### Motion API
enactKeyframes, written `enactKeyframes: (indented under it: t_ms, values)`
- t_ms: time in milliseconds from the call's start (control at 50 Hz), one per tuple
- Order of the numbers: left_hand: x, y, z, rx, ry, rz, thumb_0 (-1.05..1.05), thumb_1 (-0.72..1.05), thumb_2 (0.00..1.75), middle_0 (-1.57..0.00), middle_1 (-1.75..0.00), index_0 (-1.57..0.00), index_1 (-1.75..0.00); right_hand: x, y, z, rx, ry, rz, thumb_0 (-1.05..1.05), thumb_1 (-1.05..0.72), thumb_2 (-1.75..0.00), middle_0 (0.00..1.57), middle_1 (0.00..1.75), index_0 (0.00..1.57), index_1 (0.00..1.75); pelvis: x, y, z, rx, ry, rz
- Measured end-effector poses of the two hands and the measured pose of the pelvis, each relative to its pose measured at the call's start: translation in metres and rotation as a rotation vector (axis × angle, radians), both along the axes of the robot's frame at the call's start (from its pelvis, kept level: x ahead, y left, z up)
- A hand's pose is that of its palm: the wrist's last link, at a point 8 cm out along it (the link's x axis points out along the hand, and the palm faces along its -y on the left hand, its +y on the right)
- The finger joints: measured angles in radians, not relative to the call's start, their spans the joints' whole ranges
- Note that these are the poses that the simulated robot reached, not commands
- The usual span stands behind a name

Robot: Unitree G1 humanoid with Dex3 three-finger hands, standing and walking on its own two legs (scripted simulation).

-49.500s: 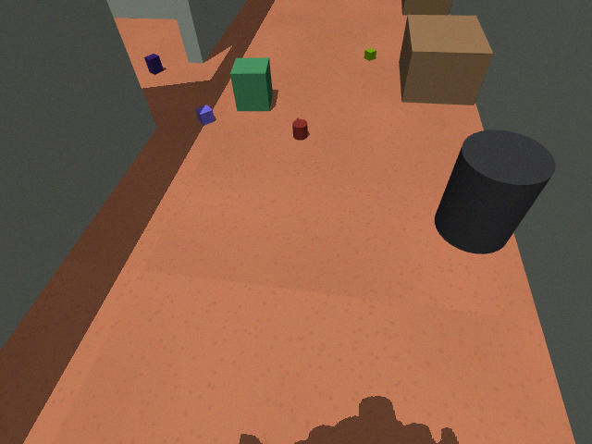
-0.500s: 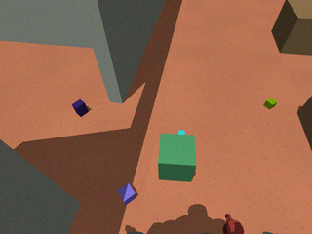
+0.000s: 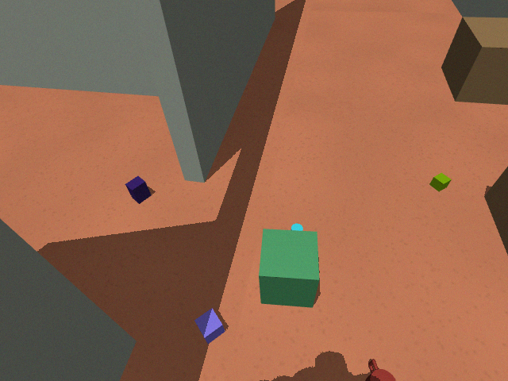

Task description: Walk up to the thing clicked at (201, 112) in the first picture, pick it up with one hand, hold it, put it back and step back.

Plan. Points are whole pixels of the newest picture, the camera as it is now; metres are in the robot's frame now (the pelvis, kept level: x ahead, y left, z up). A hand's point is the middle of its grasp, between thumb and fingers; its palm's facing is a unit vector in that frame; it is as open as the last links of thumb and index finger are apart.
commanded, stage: stand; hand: left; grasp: from above
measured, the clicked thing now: (210, 326) +0.44 +0.24 -0.74
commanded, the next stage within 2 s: step back in 1.58 s
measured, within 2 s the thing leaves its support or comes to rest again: neither
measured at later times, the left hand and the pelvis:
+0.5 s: hand out of the picture +0.07 +0.24 -0.15, palm faces +0.02 -0.94 -0.34, open 7.4 cm; pelvis +0.01 +0.00 +0.00, yaw +0 degrees
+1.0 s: hand out of the picture +0.08 +0.24 -0.15, palm faces +0.01 -0.94 -0.35, open 7.4 cm; pelvis +0.01 -0.01 +0.01, yaw +0 degrees
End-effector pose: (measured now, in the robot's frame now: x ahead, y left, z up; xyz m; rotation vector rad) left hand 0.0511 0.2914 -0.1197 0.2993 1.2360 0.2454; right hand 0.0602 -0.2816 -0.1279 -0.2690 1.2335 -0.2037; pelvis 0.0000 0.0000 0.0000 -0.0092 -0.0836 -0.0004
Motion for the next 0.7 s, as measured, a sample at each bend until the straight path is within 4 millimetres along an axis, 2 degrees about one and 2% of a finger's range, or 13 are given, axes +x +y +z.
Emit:
enactKeyframes:
  t_ms: [280,700]
  values:
    - [0.002,-0.002,0.000,-0.010,0.023,0.003,0.00,0.90,0.90,-0.20,-0.30,-0.20,-0.30,-0.014,-0.011,0.003,-0.015,0.058,-0.008,0.01,-0.91,-0.90,0.20,0.30,0.20,0.30,0.002,-0.004,0.003,-0.001,0.007,-0.002]
    - [0.018,-0.004,0.005,-0.010,0.007,0.000,0.00,0.90,0.90,-0.20,-0.30,-0.20,-0.30,0.015,-0.010,0.005,-0.007,0.010,0.021,0.01,-0.91,-0.90,0.20,0.30,0.20,0.30,0.009,-0.006,0.005,0.002,0.016,-0.001]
